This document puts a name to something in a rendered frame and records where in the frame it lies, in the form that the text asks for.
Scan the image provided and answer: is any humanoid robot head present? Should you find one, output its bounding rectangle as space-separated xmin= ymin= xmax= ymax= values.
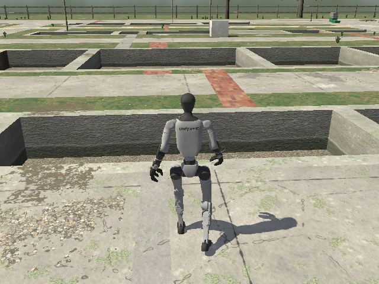
xmin=179 ymin=93 xmax=198 ymax=121

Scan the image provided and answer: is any right robot hand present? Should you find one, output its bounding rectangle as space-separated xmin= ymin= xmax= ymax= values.
xmin=210 ymin=156 xmax=223 ymax=166

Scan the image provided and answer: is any right robot upper arm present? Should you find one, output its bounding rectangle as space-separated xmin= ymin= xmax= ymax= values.
xmin=201 ymin=118 xmax=218 ymax=150

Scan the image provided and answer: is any right robot forearm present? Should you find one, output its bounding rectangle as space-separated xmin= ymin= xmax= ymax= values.
xmin=213 ymin=140 xmax=223 ymax=159

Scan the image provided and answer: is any left robot forearm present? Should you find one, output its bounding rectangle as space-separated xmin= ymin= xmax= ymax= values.
xmin=152 ymin=143 xmax=165 ymax=170

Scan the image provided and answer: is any robot left foot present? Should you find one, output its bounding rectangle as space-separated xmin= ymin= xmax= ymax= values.
xmin=177 ymin=221 xmax=185 ymax=234

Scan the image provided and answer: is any left robot hand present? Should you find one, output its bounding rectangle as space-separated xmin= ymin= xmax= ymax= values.
xmin=150 ymin=167 xmax=163 ymax=182

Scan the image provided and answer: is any left robot upper arm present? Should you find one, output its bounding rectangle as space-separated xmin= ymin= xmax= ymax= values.
xmin=160 ymin=119 xmax=176 ymax=153

